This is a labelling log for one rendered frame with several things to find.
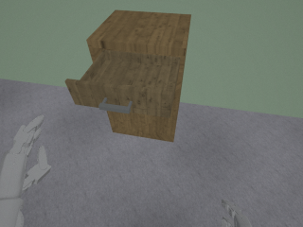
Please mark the robot right hand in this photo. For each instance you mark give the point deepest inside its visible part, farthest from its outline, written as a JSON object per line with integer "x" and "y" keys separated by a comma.
{"x": 240, "y": 220}

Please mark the left robot forearm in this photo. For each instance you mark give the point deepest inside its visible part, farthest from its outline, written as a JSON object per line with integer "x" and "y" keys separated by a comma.
{"x": 10, "y": 212}

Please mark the drawer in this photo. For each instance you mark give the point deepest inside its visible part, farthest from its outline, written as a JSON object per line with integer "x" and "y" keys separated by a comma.
{"x": 148, "y": 81}

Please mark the handle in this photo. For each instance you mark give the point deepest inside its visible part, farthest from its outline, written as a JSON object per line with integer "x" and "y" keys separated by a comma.
{"x": 114, "y": 108}

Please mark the cabinet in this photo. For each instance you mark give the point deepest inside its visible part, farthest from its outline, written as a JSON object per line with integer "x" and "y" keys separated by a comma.
{"x": 144, "y": 32}

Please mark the robot left hand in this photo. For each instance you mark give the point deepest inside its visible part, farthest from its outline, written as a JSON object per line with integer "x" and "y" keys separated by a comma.
{"x": 13, "y": 166}

